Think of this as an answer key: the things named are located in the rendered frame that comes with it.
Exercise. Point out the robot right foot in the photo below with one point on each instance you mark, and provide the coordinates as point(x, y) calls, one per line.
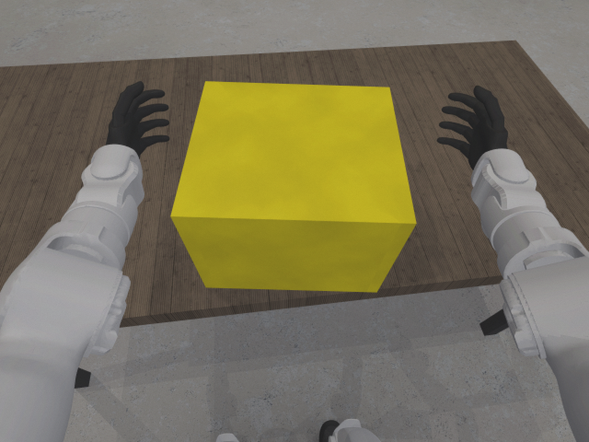
point(327, 430)

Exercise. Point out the left robot forearm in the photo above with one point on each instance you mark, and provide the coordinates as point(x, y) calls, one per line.
point(99, 223)

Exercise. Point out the right robot forearm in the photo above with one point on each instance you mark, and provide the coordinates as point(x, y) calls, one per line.
point(514, 216)

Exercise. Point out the table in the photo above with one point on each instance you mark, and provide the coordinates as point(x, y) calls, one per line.
point(54, 117)

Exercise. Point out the robot right hand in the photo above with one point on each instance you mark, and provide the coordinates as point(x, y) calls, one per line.
point(488, 131)

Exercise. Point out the robot left upper arm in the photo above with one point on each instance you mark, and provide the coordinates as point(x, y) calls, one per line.
point(66, 308)

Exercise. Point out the robot left hand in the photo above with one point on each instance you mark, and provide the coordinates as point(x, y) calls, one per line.
point(125, 127)

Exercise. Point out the right robot shin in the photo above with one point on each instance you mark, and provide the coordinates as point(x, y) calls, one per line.
point(348, 423)

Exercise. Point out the carton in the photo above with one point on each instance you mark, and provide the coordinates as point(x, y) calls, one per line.
point(294, 187)

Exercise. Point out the robot right upper arm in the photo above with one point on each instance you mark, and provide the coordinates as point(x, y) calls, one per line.
point(547, 311)

